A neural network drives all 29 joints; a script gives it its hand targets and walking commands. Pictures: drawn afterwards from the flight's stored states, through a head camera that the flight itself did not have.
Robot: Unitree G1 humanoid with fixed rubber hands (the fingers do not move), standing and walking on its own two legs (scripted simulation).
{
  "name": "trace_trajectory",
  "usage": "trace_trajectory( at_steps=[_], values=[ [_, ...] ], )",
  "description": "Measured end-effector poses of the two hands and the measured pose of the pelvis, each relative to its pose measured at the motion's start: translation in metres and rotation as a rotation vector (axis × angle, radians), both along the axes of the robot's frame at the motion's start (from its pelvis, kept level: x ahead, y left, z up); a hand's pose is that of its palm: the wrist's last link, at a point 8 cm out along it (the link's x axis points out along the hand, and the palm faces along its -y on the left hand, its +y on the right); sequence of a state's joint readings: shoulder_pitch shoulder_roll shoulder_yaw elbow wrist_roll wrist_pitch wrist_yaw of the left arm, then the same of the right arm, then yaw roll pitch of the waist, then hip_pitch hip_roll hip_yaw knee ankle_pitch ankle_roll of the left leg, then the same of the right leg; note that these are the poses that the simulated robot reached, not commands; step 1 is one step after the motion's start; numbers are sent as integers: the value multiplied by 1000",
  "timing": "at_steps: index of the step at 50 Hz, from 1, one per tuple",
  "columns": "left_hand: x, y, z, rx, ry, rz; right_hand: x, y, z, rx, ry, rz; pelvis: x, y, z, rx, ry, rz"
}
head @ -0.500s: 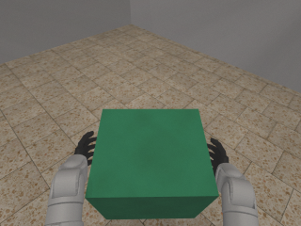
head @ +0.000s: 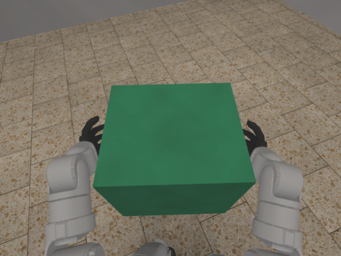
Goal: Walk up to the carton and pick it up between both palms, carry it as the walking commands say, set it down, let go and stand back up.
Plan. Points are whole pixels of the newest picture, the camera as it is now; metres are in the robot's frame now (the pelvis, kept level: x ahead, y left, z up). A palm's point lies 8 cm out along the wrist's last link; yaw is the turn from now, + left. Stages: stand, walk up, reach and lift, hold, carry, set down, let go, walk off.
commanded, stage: carry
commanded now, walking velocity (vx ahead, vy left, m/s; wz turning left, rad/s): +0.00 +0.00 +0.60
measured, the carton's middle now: (172, 154) +0.34 +0.02 +0.02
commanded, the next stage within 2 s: none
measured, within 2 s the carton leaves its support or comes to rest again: neither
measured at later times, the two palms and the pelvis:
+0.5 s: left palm (22, 209) +0.18 +0.29 +0.08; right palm (202, 159) +0.30 -0.05 +0.07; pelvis -0.06 +0.00 +0.00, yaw +20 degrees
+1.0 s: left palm out of the picture -0.05 +0.31 +0.10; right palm (162, 214) +0.18 +0.03 +0.09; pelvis -0.17 -0.02 +0.00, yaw +40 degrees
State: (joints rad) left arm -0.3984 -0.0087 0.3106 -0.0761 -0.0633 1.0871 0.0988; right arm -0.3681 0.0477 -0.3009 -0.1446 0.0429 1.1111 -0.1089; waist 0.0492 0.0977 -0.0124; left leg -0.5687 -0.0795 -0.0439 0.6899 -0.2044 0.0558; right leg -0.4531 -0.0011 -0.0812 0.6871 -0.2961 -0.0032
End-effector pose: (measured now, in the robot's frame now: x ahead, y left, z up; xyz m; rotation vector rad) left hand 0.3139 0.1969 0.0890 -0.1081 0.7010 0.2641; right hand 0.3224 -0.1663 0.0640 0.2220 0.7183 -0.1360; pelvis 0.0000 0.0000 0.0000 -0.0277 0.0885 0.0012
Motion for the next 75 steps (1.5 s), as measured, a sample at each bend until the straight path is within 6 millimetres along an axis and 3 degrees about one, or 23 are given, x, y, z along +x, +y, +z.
trace_trajectory(
  at_steps=[7, 12, 18, 22, 27, 32, 36, 42, 51, 59, 63, 68, 75],
  values=[
    [-37, 28, -11, -75, -60, 130, 5, 31, 11, -8, -52, 74, -14, -1, 1, 11, -4, 161],
    [-57, 57, -20, -105, -107, 180, 9, 65, 23, -50, -101, 138, -19, 7, -5, 37, 4, 221],
    [-88, 89, -21, -73, -67, 231, -1, 101, 14, -62, -66, 224, -35, 9, -2, 15, 20, 272],
    [-112, 98, -15, -51, -69, 273, -12, 114, 10, -43, -69, 267, -49, 6, -2, 20, 28, 307],
    [-142, 95, -4, -24, -100, 320, -27, 116, 9, -5, -97, 304, -72, -3, -5, 11, 20, 358],
    [-181, 89, 3, -12, -68, 360, -54, 114, 11, -1, -66, 350, -87, -4, 1, 12, -11, 436],
    [-210, 93, 10, -24, -115, 401, -68, 125, 28, 8, -111, 376, -98, -2, -2, 36, -47, 534],
    [-262, 114, 25, 32, -158, 459, -87, 162, 51, -3, -176, 485, -126, -4, -11, 40, -55, 550],
    [-374, 115, 10, -19, 16, 652, -148, 200, 28, -52, -7, 679, -173, -25, 3, 36, -62, 693],
    [-435, 143, 4, -28, -127, 726, -183, 253, 56, -9, -156, 726, -227, -24, -11, 31, -30, 805],
    [-475, 152, -7, -27, -79, 766, -215, 271, 36, -24, -115, 768, -248, -26, -9, 8, -26, 817],
    [-527, 148, -22, -54, -4, 839, -259, 276, 3, -55, -27, 833, -271, -36, -8, 16, -18, 873],
    [-577, 128, -20, -15, -84, 916, -293, 276, -1, 37, -75, 867, -310, -59, -14, 34, 20, 931]
  ],
)
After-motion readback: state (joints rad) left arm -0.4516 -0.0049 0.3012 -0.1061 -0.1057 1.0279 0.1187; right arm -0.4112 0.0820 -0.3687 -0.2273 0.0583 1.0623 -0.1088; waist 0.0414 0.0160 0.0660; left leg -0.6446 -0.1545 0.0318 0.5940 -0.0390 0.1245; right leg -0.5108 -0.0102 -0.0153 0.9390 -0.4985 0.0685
